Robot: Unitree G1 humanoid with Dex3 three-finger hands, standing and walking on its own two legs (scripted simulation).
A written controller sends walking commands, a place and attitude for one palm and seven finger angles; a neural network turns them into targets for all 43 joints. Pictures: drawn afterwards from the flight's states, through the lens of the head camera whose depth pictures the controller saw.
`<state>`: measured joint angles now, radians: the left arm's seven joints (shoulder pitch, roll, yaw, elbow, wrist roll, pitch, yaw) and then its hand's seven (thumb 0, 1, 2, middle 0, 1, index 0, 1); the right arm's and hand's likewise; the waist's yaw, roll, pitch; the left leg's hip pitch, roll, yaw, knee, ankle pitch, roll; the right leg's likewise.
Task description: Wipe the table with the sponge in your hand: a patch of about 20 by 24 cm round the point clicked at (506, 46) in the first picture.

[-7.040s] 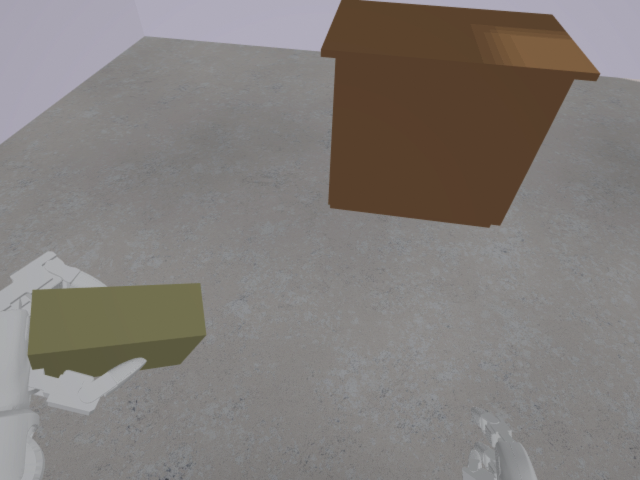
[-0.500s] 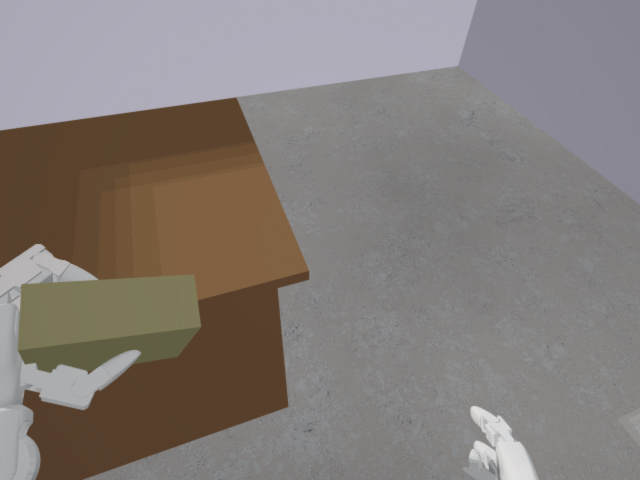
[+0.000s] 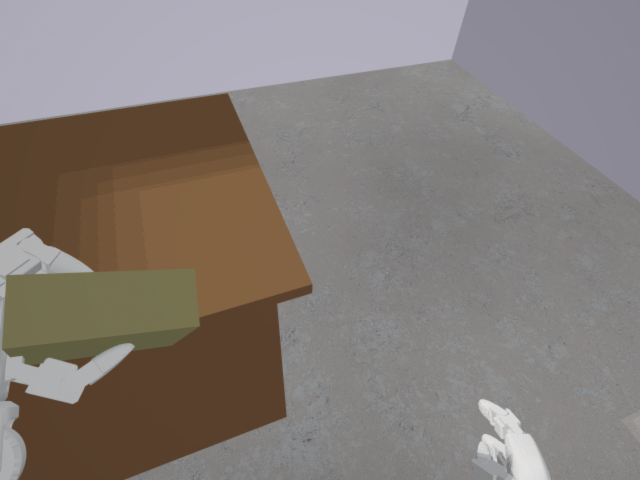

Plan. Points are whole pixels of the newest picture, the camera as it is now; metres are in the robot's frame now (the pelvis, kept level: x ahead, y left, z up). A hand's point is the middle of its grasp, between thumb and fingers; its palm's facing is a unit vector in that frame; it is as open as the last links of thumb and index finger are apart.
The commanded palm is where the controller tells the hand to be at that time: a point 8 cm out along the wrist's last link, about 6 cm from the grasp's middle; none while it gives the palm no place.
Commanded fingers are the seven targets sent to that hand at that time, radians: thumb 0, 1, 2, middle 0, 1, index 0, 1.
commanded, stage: shuffle to correct the standing spot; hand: left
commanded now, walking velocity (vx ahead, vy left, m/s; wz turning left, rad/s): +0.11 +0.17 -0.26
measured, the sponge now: (134, 315) +0.24 +0.19 +0.15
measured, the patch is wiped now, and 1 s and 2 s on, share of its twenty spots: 0.00 0.00 0.00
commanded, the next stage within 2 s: come to a stop and stand still in 0.18 s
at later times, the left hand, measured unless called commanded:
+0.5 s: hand (34, 250) +0.28 +0.30 +0.18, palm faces +0.37 -0.83 -0.41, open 9.5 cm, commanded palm +0.24 +0.33 +0.19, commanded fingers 0.00 0.10 1.30 -1.20 -1.60 -1.20 -1.60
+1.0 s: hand (24, 221) +0.32 +0.33 +0.18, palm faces +0.33 -0.86 -0.39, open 9.5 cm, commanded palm +0.28 +0.37 +0.19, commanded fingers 0.00 0.10 1.30 -1.20 -1.60 -1.20 -1.60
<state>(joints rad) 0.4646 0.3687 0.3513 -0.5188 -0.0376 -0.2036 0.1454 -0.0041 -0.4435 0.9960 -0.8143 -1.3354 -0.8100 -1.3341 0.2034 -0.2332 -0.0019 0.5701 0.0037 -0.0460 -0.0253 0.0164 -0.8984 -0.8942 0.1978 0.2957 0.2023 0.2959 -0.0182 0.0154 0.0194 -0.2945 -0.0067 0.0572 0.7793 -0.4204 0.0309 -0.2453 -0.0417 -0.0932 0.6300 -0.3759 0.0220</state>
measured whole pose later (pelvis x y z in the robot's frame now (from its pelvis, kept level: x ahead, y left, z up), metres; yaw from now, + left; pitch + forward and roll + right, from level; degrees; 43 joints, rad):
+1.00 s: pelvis +0.10 +0.10 +0.02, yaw -4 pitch -1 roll -2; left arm 0.48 0.36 0.33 -0.53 -0.06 -0.07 0.14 0.00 -0.44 1.00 -0.81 -1.34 -0.81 -1.34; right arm 0.15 -0.18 0.02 0.59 0.01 -0.07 -0.06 0.02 -0.90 -0.89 0.20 0.30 0.21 0.30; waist 0.03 0.02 0.04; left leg -0.28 0.07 -0.03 0.46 -0.18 -0.04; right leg -0.14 0.05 -0.01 0.38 -0.23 -0.01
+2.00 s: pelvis +0.10 +0.16 +0.02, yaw -4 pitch -1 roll -2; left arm 0.41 0.39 0.36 -0.52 -0.01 -0.22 0.10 0.00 -0.44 1.00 -0.81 -1.34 -0.81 -1.34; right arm 0.16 -0.17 0.03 0.57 0.01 -0.14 -0.03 0.02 -0.90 -0.89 0.20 0.30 0.20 0.30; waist 0.04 -0.04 0.09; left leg -0.28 -0.02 0.02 0.49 -0.20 0.06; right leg -0.13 -0.04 0.02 0.37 -0.23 0.05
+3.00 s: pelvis +0.07 +0.11 +0.01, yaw -6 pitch +0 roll -2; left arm 0.47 0.39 0.38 -0.57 -0.06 -0.19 0.09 0.00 -0.44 1.01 -0.81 -1.35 -0.80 -1.35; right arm 0.21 -0.20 -0.01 0.57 0.01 -0.10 -0.05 0.02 -0.90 -0.89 0.20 0.30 0.20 0.30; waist 0.02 -0.01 0.09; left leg -0.37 0.07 -0.01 0.57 -0.19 -0.02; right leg -0.26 0.05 0.00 0.51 -0.25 -0.01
